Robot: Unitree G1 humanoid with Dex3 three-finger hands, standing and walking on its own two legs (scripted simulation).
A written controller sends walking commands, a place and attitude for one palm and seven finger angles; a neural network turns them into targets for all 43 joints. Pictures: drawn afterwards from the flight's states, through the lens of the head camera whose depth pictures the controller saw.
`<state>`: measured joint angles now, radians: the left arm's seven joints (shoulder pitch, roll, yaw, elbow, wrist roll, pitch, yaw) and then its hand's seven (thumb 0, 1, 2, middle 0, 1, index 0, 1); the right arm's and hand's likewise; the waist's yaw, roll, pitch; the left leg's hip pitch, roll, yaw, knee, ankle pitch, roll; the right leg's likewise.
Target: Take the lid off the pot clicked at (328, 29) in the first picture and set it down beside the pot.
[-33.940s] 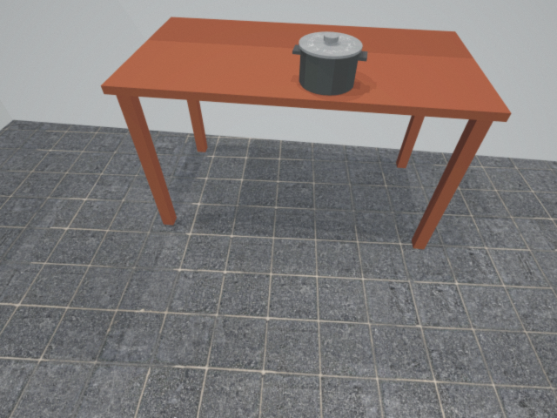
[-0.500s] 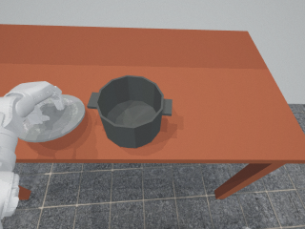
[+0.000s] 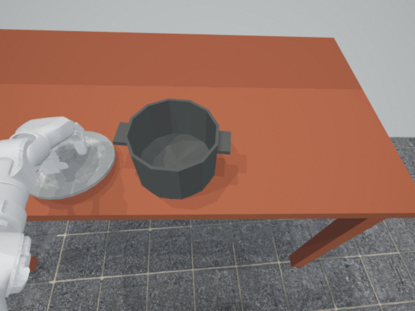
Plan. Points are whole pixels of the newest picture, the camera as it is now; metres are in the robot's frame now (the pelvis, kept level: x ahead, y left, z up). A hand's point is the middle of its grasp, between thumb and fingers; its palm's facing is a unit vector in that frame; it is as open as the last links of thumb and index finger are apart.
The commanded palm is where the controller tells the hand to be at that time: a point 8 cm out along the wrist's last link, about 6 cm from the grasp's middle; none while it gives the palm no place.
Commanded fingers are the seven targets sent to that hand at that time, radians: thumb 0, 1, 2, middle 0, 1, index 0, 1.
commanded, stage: lower the lid onto the table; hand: left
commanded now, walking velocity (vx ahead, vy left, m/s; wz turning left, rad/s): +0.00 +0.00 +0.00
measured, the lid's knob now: (65, 155) +0.43 +0.31 +0.01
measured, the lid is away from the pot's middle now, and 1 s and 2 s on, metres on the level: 0.24 0.25 0.25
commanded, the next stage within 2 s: open the fingers wide in 0.18 s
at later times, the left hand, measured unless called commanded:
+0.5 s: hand (57, 163) +0.40 +0.31 +0.02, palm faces -0.41 -0.08 -0.91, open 7.2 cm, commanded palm +0.41 +0.31 +0.08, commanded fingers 0.00 0.42 0.95 -0.73 -0.91 -0.76 -0.92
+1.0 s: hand (50, 165) +0.39 +0.32 +0.02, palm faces -0.42 -0.08 -0.91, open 8.8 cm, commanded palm +0.41 +0.31 +0.08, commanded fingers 0.00 -0.01 0.77 -0.43 -0.79 -0.43 -0.79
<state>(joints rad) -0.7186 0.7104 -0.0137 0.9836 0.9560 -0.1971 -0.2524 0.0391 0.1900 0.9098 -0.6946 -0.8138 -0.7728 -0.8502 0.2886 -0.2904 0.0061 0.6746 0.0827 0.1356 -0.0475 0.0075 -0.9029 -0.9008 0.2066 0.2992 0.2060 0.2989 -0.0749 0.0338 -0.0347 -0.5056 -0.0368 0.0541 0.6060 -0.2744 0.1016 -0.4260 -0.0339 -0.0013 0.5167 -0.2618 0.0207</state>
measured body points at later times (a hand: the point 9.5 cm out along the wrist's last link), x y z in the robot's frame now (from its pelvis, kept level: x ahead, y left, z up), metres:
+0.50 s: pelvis -0.01 -0.01 -0.01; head +0.06 +0.00 +0.43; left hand +0.42 +0.31 +0.07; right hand +0.03 -0.29 -0.13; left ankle +0.01 +0.05 -0.73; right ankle -0.01 -0.17 -0.73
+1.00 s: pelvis -0.01 +0.00 -0.01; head +0.06 +0.01 +0.43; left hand +0.41 +0.32 +0.08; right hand +0.04 -0.29 -0.13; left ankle +0.01 +0.05 -0.73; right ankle -0.01 -0.17 -0.73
